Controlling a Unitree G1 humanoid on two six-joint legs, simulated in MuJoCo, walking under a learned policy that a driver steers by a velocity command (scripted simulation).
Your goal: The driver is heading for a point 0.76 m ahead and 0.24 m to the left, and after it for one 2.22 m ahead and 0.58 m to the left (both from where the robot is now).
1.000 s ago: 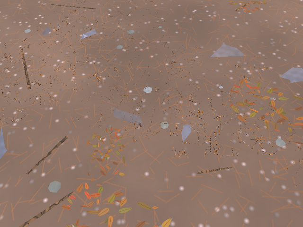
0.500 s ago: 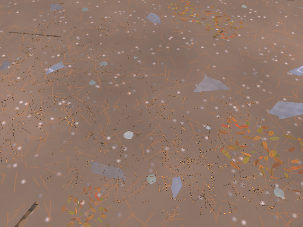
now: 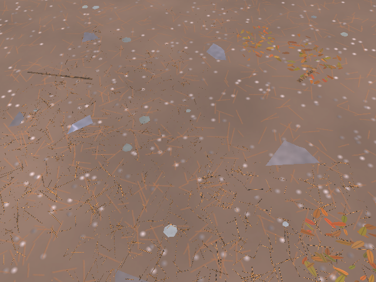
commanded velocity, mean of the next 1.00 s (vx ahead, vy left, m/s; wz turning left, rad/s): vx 0.50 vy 0.00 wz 0.12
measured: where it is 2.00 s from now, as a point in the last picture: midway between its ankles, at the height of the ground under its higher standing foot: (158, 154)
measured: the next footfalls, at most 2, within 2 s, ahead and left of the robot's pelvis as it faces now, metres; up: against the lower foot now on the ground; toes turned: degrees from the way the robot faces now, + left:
left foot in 0.28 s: +0.34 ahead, +0.16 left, +0.00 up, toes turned +2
right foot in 0.80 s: +0.65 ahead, -0.08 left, +0.00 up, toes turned +4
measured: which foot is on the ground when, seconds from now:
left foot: up 0.00-0.26, down 0.28-0.82, up 0.84-1.00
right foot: down 0.00-0.28, up 0.30-0.78, down 0.80-1.00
